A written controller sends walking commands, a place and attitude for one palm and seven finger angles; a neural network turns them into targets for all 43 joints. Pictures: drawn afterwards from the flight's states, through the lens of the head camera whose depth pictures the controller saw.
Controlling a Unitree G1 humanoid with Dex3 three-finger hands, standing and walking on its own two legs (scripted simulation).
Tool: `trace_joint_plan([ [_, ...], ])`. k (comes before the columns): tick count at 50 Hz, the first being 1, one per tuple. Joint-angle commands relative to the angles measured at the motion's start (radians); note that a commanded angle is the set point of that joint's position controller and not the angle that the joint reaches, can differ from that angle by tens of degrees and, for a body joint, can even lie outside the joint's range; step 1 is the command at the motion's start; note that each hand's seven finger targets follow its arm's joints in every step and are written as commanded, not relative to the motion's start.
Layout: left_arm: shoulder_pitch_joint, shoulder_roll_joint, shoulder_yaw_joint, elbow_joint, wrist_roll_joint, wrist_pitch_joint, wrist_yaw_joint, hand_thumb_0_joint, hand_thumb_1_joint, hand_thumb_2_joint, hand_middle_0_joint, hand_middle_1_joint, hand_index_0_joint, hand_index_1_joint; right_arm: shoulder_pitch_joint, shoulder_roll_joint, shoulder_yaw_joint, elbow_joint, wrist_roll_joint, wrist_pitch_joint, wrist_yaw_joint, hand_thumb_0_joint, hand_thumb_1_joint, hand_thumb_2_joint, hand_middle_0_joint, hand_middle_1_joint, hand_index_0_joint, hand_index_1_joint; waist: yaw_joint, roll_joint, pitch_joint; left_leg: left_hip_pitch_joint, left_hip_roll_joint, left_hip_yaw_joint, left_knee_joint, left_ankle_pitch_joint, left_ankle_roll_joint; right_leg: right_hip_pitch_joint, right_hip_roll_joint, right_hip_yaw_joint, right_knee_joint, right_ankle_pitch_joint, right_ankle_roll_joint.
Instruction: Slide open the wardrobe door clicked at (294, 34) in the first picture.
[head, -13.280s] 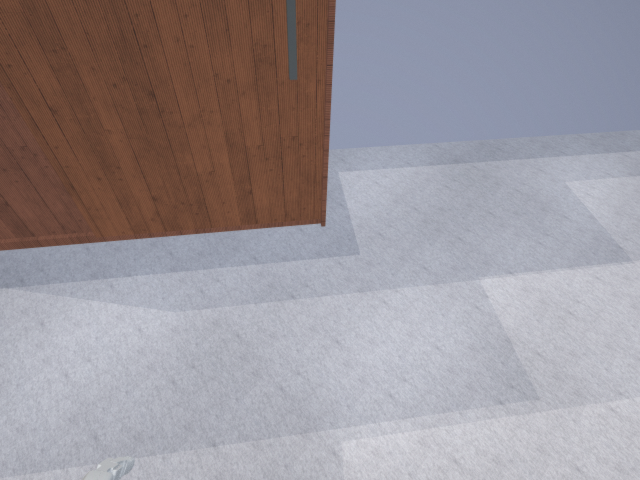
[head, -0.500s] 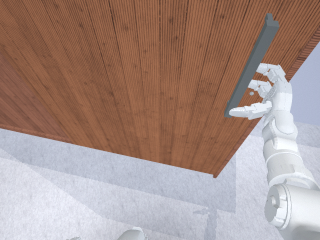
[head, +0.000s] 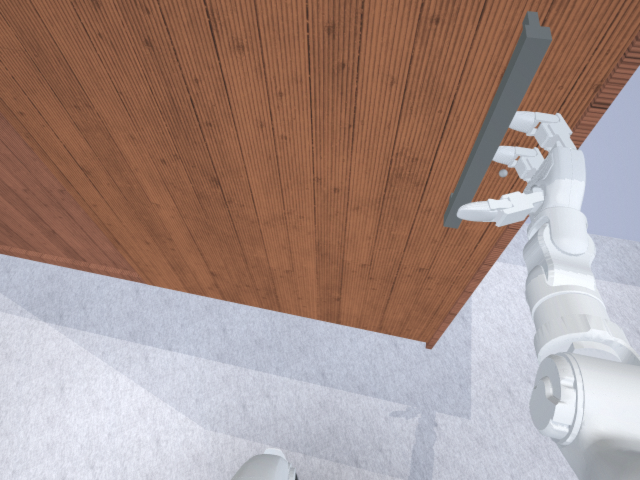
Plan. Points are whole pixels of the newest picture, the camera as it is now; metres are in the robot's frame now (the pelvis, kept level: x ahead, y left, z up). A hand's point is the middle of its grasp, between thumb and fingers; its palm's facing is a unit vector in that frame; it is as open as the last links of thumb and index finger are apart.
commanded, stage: slide the fingers in behind the handle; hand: right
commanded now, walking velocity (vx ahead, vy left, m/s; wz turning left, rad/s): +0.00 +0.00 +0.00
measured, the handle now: (483, 141) +0.53 -0.13 +0.12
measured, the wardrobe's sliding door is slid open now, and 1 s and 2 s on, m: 0.00 0.00 0.00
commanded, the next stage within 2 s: grip the handle and tug to test in 1.60 s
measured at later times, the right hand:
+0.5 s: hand (483, 175) +0.48 -0.13 +0.11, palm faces +0.06 +1.00 +0.01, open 14.0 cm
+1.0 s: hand (463, 174) +0.47 -0.10 +0.11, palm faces +0.07 +1.00 +0.00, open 14.1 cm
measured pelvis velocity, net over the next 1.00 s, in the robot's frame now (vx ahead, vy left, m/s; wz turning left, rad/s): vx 0.01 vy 0.01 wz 0.01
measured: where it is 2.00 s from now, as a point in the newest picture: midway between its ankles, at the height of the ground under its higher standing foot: outside the picture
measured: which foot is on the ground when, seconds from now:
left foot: down 0.00-1.00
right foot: down 0.00-1.00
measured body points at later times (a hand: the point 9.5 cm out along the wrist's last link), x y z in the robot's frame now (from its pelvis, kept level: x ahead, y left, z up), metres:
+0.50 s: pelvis +0.01 +0.00 +0.00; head +0.08 +0.00 +0.44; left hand +0.05 +0.26 -0.12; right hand +0.47 -0.18 +0.11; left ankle +0.03 +0.12 -0.71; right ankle -0.01 -0.11 -0.71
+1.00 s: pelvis +0.01 +0.01 +0.00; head +0.07 +0.02 +0.45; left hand +0.06 +0.27 -0.12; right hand +0.46 -0.15 +0.12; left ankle +0.03 +0.12 -0.71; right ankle -0.01 -0.11 -0.71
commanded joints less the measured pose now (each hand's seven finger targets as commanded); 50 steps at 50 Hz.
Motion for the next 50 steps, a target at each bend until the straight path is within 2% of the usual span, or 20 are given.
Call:
trace_joint_plan([
  [1,0.107,0.152,0.059,-0.075,-0.003,-0.032,0.014,0.0,0.9,0.9,-0.2,-0.3,-0.2,-0.3,-0.507,-0.165,0.01,-0.198,-0.015,-0.052,-0.007,0.0,0.5,-0.3,0.3,1.2,0.3,1.2,0.039,-0.019,-0.355,0.209,-0.054,-0.017,-0.061,0.212,0.021,0.141,0.026,0.051,-0.11,0.226,-0.004],
  [2,0.108,0.155,0.06,-0.077,-0.004,-0.031,0.014,0.0,0.9,0.9,-0.2,-0.3,-0.2,-0.3,-0.481,-0.178,-0.003,-0.196,-0.014,-0.051,-0.007,0.0,0.5,-0.3,0.3,1.2,0.3,1.2,0.032,-0.008,-0.379,0.221,-0.054,-0.019,-0.057,0.228,0.021,0.14,0.027,0.05,-0.105,0.241,-0.004],
  [5,0.103,0.149,0.059,-0.078,-0.005,-0.032,0.011,0.0,0.9,0.9,-0.2,-0.3,-0.2,-0.3,-0.517,-0.109,0.056,-0.216,-0.01,-0.046,-0.001,0.0,0.5,-0.3,0.3,1.2,0.3,1.2,0.049,-0.028,-0.363,0.194,-0.054,-0.013,-0.059,0.22,0.021,0.155,0.025,0.053,-0.107,0.237,-0.001],
  [8,0.105,0.146,0.062,-0.079,-0.002,-0.035,0.005,0.0,0.9,0.9,-0.2,-0.3,-0.2,-0.3,-0.487,-0.073,0.071,-0.232,0.0,-0.046,-0.008,0.0,0.5,-0.3,0.3,1.2,0.3,1.2,0.04,-0.05,-0.396,0.19,-0.056,-0.01,-0.053,0.248,0.022,0.193,0.024,0.053,-0.096,0.287,0.003],
  [11,0.107,0.151,0.062,-0.078,-0.002,-0.032,0.008,0.0,0.9,0.9,-0.2,-0.3,-0.2,-0.3,-0.475,-0.111,0.035,-0.228,0.003,-0.044,-0.017,0.0,0.5,-0.3,0.3,1.2,0.3,1.2,0.036,0.025,-0.378,0.227,-0.058,-0.012,-0.055,0.26,0.02,0.153,0.024,0.051,-0.099,0.276,-0.003],
  [13,0.092,0.144,0.06,-0.087,-0.003,-0.032,0.007,0.0,0.9,0.9,-0.2,-0.3,-0.2,-0.3,-0.483,-0.11,0.032,-0.261,0.004,-0.051,-0.026,0.0,0.5,-0.3,0.3,1.2,0.3,1.2,0.027,-0.016,-0.391,0.239,-0.056,-0.018,-0.056,0.267,0.02,0.156,0.028,0.041,-0.101,0.269,-0.003],
  [14,0.095,0.145,0.061,-0.084,-0.001,-0.033,0.007,0.0,0.9,0.9,-0.2,-0.3,-0.2,-0.3,-0.494,-0.152,-0.002,-0.272,-0.002,-0.058,-0.036,0.0,0.5,-0.3,0.3,1.2,0.3,1.2,0.017,-0.017,-0.402,0.255,-0.054,-0.019,-0.051,0.274,0.02,0.147,0.03,0.042,-0.099,0.274,-0.001],
  [16,0.096,0.144,0.06,-0.089,0.003,-0.03,0.007,0.0,0.9,0.9,-0.2,-0.3,-0.2,-0.3,-0.473,-0.167,-0.008,-0.284,-0.017,-0.069,-0.051,0.0,0.5,-0.3,0.3,1.2,0.3,1.2,0.012,-0.008,-0.418,0.269,-0.056,-0.018,-0.042,0.291,0.022,0.152,0.028,0.046,-0.1,0.3,-0.002],
  [19,0.084,0.136,0.063,-0.095,0.001,-0.031,0.001,0.0,0.9,0.9,-0.2,-0.3,-0.2,-0.3,-0.44,-0.115,0.029,-0.3,-0.025,-0.072,-0.056,0.0,0.5,-0.3,0.3,1.2,0.3,1.2,0.013,-0.034,-0.412,0.259,-0.057,-0.018,-0.044,0.311,0.021,0.171,0.027,0.036,-0.096,0.319,0.001],
  [21,0.089,0.14,0.064,-0.088,-0.001,-0.028,0.006,0.0,0.9,0.9,-0.2,-0.3,-0.2,-0.3,-0.463,-0.13,0.019,-0.306,-0.015,-0.069,-0.054,0.0,0.5,-0.3,0.3,1.2,0.3,1.2,0.021,0.006,-0.407,0.281,-0.058,-0.019,-0.049,0.313,0.02,0.159,0.026,0.037,-0.1,0.307,-0.002],
  [24,0.078,0.134,0.065,-0.091,-0.005,-0.032,0.006,0.0,0.9,0.9,-0.2,-0.3,-0.2,-0.3,-0.437,-0.098,0.032,-0.318,-0.006,-0.057,-0.054,0.0,0.5,-0.3,0.3,1.2,0.3,1.2,0.014,-0.021,-0.413,0.28,-0.058,-0.018,-0.052,0.326,0.022,0.177,0.027,0.032,-0.103,0.323,0.001],
  [26,0.082,0.135,0.066,-0.09,-0.004,-0.033,0.006,0.0,0.9,0.9,-0.2,-0.3,-0.2,-0.3,-0.429,-0.071,0.051,-0.322,-0.001,-0.054,-0.056,0.0,0.5,-0.3,0.3,1.2,0.3,1.2,0.024,0.02,-0.397,0.284,-0.06,-0.015,-0.056,0.335,0.019,0.173,0.025,0.033,-0.105,0.33,-0.003],
  [28,0.082,0.134,0.069,-0.09,-0.002,-0.035,0.003,0.0,0.9,0.9,-0.2,-0.3,-0.2,-0.3,-0.414,-0.082,0.038,-0.355,-0.001,-0.056,-0.06,0.0,0.5,-0.3,0.3,1.2,0.3,1.2,0.006,-0.023,-0.435,0.293,-0.058,-0.017,-0.049,0.358,0.022,0.197,0.026,0.032,-0.102,0.362,0.002],
  [31,0.081,0.134,0.071,-0.092,-0.003,-0.033,0.001,0.0,0.9,0.9,-0.2,-0.3,-0.2,-0.3,-0.354,-0.074,0.035,-0.327,-0.009,-0.041,-0.07,0.0,0.5,-0.3,0.3,1.2,0.3,1.2,0.0,0.038,-0.397,0.31,-0.059,-0.013,-0.054,0.357,0.022,0.163,0.026,0.029,-0.108,0.349,-0.002],
  [34,0.072,0.125,0.067,-0.091,-0.003,-0.031,-0.002,0.0,0.9,0.9,-0.2,-0.3,-0.2,-0.3,-0.385,-0.027,0.076,-0.349,-0.015,-0.031,-0.082,0.0,0.5,-0.3,0.3,1.2,0.3,1.2,0.01,0.003,-0.38,0.297,-0.055,-0.015,-0.06,0.355,0.019,0.166,0.029,0.021,-0.113,0.338,0.0],
  [36,0.074,0.132,0.07,-0.096,-0.001,-0.03,0.002,0.0,0.9,0.9,-0.2,-0.3,-0.2,-0.3,-0.34,-0.09,0.013,-0.343,-0.012,-0.029,-0.096,0.0,0.5,-0.3,0.3,1.2,0.3,1.2,-0.009,0.064,-0.387,0.349,-0.054,-0.023,-0.065,0.368,0.018,0.137,0.031,0.017,-0.117,0.326,-0.006],
  [39,0.06,0.12,0.066,-0.098,-0.001,-0.031,0.002,0.0,0.9,0.9,-0.2,-0.3,-0.2,-0.3,-0.373,-0.057,0.048,-0.37,-0.027,-0.034,-0.103,0.0,0.5,-0.3,0.3,1.2,0.3,1.2,-0.004,0.012,-0.381,0.338,-0.05,-0.026,-0.063,0.371,0.019,0.145,0.034,0.011,-0.118,0.32,-0.004],
  [42,0.055,0.12,0.067,-0.097,-0.001,-0.033,0.004,0.0,0.9,0.9,-0.2,-0.3,-0.2,-0.3,-0.375,-0.05,0.05,-0.351,-0.028,-0.038,-0.114,0.0,0.5,-0.3,0.3,1.2,0.3,1.2,0.004,0.045,-0.372,0.336,-0.051,-0.029,-0.073,0.343,0.016,0.138,0.035,0.011,-0.122,0.284,-0.008],
  [47,0.055,0.119,0.068,-0.097,0.0,-0.039,0.004,0.0,0.9,0.9,-0.2,-0.3,-0.2,-0.3,-0.359,-0.039,0.059,-0.376,-0.024,-0.05,-0.109,0.0,0.5,-0.3,0.3,1.2,0.3,1.2,-0.003,0.036,-0.415,0.367,-0.05,-0.033,-0.068,0.378,0.017,0.151,0.037,0.007,-0.119,0.307,-0.007],
  [50,0.048,0.119,0.068,-0.09,-0.003,-0.042,0.003,0.0,0.9,0.9,-0.2,-0.3,-0.2,-0.3,-0.387,-0.009,0.089,-0.37,-0.02,-0.046,-0.103,0.0,0.5,-0.3,0.3,1.2,0.3,1.2,0.009,0.027,-0.381,0.338,-0.049,-0.032,-0.079,0.352,0.016,0.154,0.037,0.007,-0.121,0.281,-0.007],
])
